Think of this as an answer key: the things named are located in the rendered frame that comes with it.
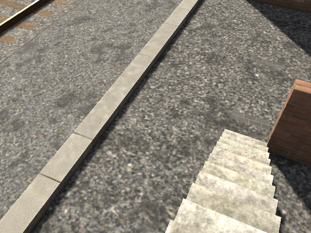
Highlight stairs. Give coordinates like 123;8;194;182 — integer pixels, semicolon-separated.
165;129;281;233

